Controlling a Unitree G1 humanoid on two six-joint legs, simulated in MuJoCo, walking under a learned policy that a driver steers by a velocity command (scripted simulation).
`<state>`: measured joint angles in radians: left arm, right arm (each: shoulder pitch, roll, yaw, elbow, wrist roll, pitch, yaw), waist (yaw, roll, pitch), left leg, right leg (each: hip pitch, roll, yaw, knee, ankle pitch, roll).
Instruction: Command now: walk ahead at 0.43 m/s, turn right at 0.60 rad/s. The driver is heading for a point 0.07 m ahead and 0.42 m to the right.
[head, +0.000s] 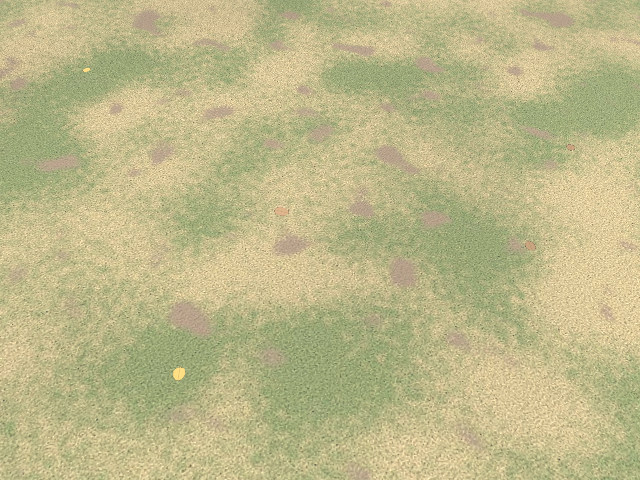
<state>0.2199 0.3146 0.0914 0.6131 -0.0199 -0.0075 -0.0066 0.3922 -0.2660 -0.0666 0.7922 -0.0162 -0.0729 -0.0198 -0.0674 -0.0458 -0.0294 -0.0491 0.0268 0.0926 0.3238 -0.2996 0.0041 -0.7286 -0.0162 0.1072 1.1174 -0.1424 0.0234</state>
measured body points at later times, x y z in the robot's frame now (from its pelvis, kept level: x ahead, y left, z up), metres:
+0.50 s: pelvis +0.25 -0.09 +0.00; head +0.28 -0.12 +0.45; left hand +0.42 +0.15 -0.10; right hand +0.35 -0.41 -0.09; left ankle +0.41 +0.06 -0.67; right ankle +0.22 -0.16 -0.74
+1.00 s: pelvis +0.43 -0.11 -0.01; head +0.46 -0.14 +0.44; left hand +0.71 +0.04 -0.10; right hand +0.40 -0.42 -0.11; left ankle +0.56 -0.06 -0.74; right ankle +0.38 -0.24 -0.69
